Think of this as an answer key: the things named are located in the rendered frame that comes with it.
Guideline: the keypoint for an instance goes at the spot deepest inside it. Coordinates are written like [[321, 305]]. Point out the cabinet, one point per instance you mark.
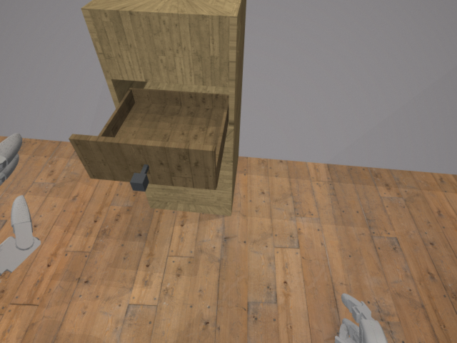
[[176, 45]]

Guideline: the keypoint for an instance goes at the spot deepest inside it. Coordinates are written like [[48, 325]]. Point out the handle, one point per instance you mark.
[[139, 181]]

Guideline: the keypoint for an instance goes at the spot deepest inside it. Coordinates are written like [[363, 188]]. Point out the drawer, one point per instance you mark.
[[179, 134]]

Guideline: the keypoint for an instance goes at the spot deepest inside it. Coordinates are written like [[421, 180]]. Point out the robot left hand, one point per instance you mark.
[[13, 251]]

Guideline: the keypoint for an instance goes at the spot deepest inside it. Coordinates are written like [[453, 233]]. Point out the robot right hand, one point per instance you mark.
[[369, 330]]

